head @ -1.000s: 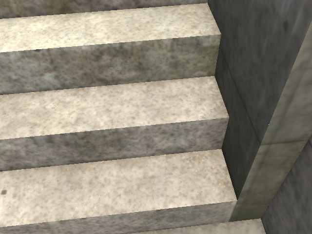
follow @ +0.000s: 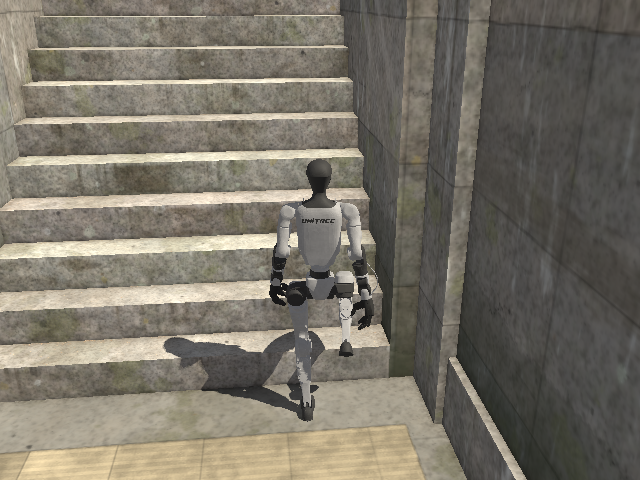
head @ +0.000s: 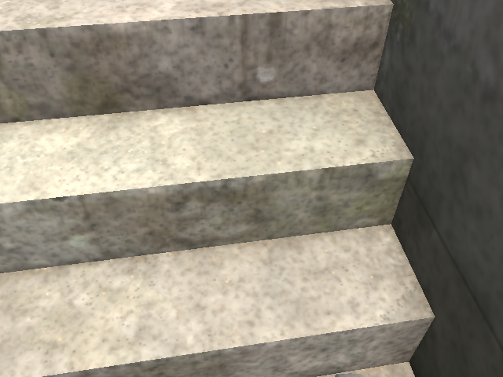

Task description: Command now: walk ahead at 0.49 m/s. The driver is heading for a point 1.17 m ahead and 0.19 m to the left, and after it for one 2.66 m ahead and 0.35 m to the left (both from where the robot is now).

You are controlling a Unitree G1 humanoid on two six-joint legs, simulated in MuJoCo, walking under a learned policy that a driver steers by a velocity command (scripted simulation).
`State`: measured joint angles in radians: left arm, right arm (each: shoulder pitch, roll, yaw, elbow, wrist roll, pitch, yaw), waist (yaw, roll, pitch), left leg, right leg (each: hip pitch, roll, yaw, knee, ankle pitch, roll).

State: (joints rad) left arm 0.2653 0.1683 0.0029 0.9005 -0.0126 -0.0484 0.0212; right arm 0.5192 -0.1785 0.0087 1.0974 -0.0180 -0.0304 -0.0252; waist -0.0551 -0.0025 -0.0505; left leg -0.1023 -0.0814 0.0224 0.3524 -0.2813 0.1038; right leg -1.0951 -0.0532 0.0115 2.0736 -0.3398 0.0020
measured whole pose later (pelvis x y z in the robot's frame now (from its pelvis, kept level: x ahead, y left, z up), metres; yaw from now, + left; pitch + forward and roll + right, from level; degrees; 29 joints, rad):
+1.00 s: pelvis +0.50 +0.03 +0.35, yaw +1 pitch +7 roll +2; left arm 0.16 0.23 0.03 0.97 0.05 -0.07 -0.08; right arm 0.30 -0.18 -0.01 1.10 -0.04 -0.03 0.05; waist -0.05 -0.05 -0.17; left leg -0.59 -0.04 0.12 0.94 -0.47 0.07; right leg -1.01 0.07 0.23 1.96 0.06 -0.26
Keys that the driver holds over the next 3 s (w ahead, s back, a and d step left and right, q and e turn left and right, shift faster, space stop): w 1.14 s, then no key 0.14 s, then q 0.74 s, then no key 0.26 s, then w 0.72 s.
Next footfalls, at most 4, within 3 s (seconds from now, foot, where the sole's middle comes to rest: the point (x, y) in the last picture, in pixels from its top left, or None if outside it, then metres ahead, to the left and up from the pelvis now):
0.22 right None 0.33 -0.12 -0.57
0.78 left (194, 300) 0.55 0.11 -0.37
1.24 right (282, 128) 0.83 -0.08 -0.16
1.76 left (155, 145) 0.79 0.18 -0.16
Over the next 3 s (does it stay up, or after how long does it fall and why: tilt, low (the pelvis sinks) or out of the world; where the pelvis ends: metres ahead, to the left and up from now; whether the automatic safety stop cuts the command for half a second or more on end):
stays up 0.78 -0.10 0.66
